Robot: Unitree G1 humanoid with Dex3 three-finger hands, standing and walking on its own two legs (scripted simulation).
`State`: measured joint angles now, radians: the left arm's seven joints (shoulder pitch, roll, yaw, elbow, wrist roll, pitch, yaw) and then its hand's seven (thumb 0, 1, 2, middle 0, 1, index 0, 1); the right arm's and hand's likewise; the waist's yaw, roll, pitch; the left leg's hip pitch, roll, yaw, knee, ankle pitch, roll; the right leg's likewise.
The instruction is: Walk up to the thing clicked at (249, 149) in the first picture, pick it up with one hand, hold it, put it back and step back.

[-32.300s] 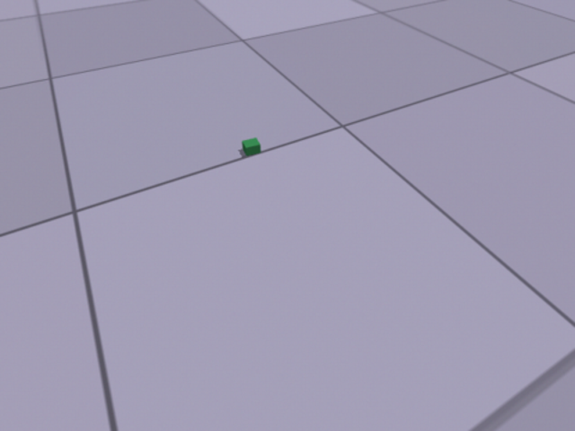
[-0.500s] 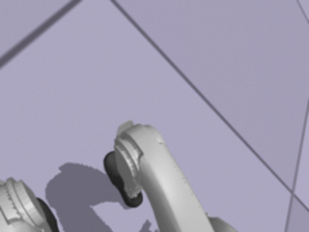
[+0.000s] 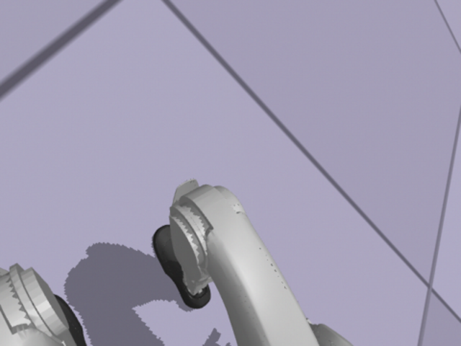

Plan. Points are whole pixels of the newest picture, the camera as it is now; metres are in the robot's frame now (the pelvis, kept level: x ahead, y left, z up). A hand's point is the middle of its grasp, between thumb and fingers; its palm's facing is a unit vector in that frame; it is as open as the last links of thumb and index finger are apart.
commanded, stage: open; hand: left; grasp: from above
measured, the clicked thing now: out of the picture +0.47 +0.33 -0.29
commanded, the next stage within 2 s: withdraw in 0.20 s
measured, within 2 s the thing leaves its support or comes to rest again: neither
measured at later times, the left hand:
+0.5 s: hand out of the picture +0.48 +0.32 -0.25, palm faces -0.32 -0.25 -0.91, open 13.2 cm
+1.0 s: hand out of the picture +0.43 +0.33 -0.10, palm faces -0.42 -0.11 -0.90, open 13.7 cm
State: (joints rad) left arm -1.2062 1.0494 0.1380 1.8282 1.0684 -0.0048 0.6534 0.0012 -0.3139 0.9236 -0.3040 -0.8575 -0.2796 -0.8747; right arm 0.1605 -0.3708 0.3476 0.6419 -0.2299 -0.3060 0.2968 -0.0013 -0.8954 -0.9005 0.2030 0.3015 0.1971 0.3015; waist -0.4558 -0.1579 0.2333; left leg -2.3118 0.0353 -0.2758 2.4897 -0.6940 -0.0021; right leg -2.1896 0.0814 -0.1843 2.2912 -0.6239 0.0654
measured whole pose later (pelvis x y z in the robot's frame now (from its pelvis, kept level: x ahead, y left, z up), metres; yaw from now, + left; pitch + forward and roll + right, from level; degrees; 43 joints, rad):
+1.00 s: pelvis +0.00 -0.01 +0.04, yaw +8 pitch +32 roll -8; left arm -0.97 0.67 -0.08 1.31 1.14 -0.09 0.25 0.00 -0.43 0.96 -0.16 -0.91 -0.14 -0.92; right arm 0.11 -0.30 0.09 0.65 -0.09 -0.05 0.14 0.00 -0.90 -0.90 0.20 0.30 0.20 0.30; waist -0.22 -0.01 -0.07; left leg -2.24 0.01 -0.14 2.31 -0.64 -0.01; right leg -2.16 0.02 -0.08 2.23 -0.63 0.03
